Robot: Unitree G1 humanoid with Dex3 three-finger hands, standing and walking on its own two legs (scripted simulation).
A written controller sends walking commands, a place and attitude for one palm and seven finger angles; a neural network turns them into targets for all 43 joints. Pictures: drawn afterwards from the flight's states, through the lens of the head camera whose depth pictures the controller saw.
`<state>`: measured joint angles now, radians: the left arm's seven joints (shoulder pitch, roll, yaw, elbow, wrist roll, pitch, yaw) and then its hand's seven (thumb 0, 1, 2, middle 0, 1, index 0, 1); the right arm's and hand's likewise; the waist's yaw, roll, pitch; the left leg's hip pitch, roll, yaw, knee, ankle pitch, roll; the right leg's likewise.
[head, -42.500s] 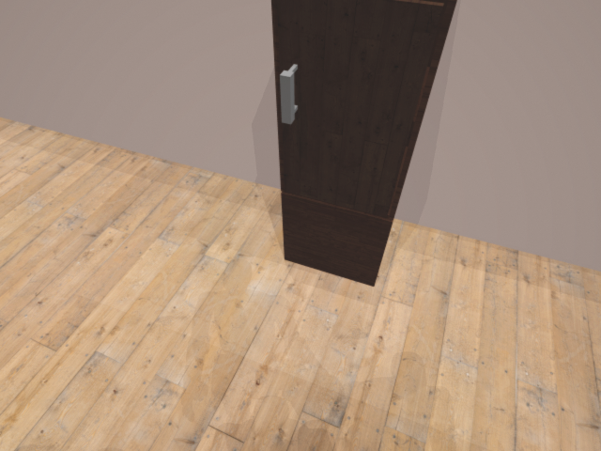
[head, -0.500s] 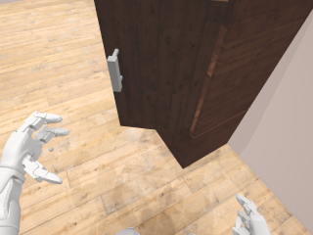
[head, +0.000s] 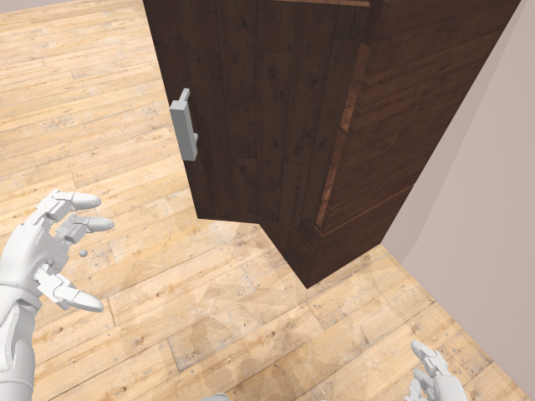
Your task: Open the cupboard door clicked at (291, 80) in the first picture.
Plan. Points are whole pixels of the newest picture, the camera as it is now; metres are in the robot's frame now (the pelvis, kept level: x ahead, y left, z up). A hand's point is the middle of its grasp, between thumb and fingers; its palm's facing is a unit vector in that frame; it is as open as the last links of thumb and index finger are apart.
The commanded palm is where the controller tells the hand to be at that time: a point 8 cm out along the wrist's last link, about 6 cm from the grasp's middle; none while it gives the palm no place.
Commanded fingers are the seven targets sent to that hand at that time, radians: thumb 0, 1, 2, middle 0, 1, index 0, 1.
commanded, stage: raise the hand with hooked fingers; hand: left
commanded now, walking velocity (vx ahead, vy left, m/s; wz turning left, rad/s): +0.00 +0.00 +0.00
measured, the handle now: (187, 124) +0.59 +0.20 +0.06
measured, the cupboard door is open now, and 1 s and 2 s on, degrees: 53 53 53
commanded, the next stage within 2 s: move the hooked fingers beside the handle in 0.04 s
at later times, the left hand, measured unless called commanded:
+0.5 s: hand (109, 219) +0.34 +0.26 +0.08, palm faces -0.05 -1.00 -0.01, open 14.0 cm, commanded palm +0.33 +0.31 +0.08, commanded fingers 0.00 -0.50 0.30 -0.30 -1.20 -0.30 -1.20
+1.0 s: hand (128, 179) +0.42 +0.25 +0.08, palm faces -0.05 -1.00 +0.00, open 14.0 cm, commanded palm +0.41 +0.31 +0.07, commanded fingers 0.00 -0.50 0.30 -0.30 -1.20 -0.30 -1.20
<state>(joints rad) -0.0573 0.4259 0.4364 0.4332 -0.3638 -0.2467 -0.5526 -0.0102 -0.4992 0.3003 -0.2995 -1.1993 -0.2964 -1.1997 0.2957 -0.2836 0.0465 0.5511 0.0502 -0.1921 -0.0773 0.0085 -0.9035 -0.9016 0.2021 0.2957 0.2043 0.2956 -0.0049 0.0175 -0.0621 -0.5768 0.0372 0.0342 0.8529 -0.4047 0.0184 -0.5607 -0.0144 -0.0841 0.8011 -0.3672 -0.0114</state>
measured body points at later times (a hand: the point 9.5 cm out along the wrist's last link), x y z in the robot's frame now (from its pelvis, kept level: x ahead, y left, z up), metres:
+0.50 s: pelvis -0.01 -0.01 -0.01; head +0.04 +0.00 +0.44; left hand +0.34 +0.31 +0.08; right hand +0.13 -0.26 -0.09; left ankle +0.02 +0.10 -0.70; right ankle +0.02 -0.12 -0.70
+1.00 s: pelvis +0.00 +0.00 -0.01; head +0.08 +0.01 +0.43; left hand +0.42 +0.31 +0.08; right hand +0.06 -0.28 -0.11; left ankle +0.02 +0.10 -0.70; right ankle +0.02 -0.12 -0.70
